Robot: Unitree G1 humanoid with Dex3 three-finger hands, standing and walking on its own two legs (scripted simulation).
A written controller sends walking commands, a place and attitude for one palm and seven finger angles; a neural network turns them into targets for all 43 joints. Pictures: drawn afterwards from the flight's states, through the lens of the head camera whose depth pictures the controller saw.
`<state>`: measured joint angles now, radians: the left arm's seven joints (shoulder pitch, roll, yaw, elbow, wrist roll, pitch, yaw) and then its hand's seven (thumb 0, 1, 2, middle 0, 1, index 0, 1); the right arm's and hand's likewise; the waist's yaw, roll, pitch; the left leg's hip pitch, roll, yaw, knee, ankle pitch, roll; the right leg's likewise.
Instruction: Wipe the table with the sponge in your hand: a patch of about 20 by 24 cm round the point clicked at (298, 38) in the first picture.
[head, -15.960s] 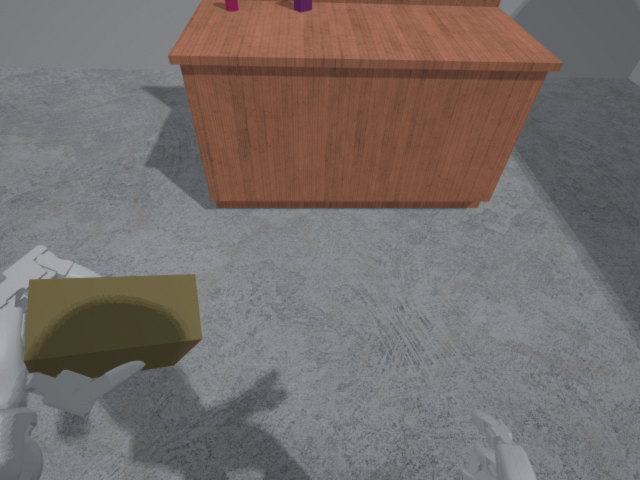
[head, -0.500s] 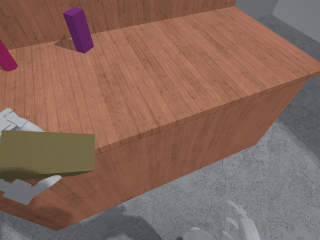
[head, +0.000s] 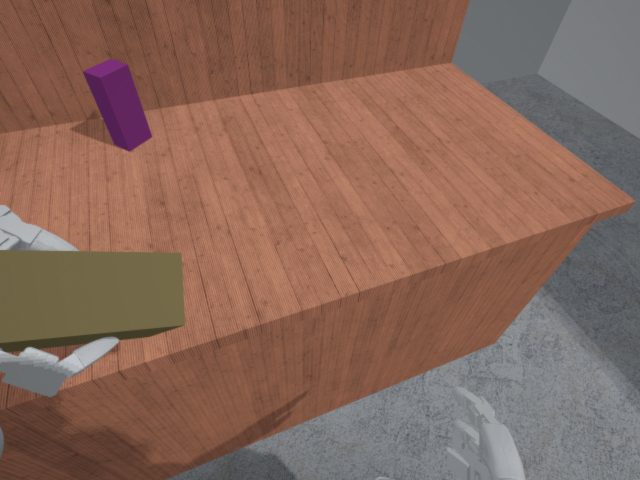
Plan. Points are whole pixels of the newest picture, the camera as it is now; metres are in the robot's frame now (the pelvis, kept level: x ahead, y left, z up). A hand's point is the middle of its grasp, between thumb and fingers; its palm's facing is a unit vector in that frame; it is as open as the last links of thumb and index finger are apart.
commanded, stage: shuffle to correct the standing spot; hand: left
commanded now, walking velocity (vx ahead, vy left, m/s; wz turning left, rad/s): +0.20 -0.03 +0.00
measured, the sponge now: (115, 301) +0.23 +0.21 +0.17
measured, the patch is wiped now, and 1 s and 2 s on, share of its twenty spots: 0.00 0.00 0.00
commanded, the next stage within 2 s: come to a stop and stand still in 0.16 s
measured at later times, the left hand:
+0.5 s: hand (149, 235) +0.29 +0.19 +0.20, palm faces +0.41 -0.80 -0.44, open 10.2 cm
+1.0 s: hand (97, 257) +0.28 +0.24 +0.17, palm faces +0.39 -0.86 -0.33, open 10.2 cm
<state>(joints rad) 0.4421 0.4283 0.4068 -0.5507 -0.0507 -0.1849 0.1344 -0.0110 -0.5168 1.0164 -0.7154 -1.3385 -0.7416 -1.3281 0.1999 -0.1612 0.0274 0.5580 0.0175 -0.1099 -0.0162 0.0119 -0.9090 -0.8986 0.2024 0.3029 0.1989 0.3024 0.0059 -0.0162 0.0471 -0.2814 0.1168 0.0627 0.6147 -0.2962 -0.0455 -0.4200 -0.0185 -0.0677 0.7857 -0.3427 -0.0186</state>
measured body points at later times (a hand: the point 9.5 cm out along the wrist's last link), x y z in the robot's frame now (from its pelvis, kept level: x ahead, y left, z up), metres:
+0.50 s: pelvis +0.08 -0.05 +0.01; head +0.08 -0.06 +0.46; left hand +0.26 +0.23 +0.22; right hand +0.26 -0.28 -0.08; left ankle +0.09 +0.10 -0.72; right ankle +0.08 -0.13 -0.73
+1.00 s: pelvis +0.04 +0.00 +0.01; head +0.06 +0.01 +0.46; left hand +0.25 +0.29 +0.19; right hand +0.22 -0.24 -0.05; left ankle +0.09 +0.09 -0.73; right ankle +0.08 -0.13 -0.73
